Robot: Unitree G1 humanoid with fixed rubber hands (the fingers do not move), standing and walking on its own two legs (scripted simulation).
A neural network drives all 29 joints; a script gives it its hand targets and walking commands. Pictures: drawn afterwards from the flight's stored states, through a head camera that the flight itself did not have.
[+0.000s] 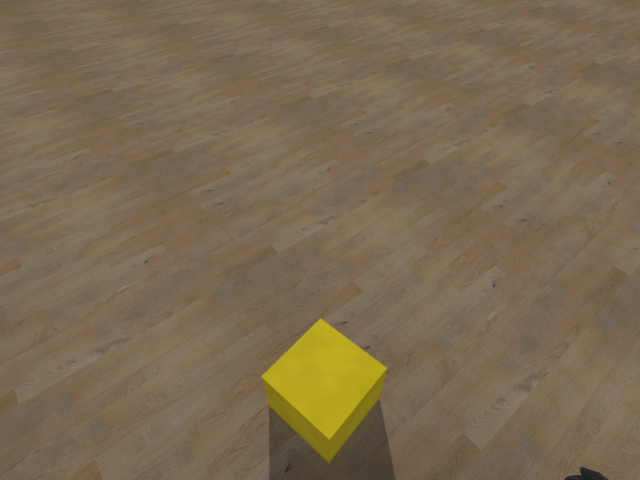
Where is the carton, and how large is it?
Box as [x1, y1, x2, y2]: [261, 318, 386, 462]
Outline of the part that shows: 320,318 261,377 269,405 318,453 329,462 378,399 386,368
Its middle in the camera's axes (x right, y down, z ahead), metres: +0.02 +0.42 +1.14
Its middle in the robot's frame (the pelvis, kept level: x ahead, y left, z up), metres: +0.54 +0.02 -0.64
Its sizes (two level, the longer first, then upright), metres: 0.245 0.244 0.207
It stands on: the floor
